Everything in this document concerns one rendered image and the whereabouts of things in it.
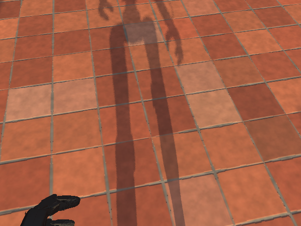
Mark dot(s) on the left robot hand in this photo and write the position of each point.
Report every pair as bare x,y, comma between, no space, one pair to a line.
38,216

